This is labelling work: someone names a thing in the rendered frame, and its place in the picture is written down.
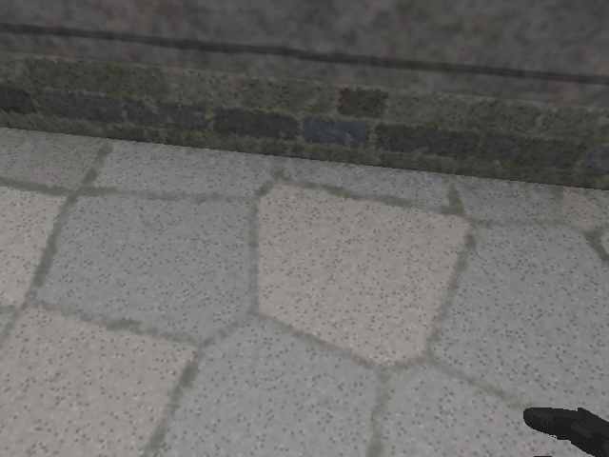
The right robot hand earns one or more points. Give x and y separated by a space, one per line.
584 429

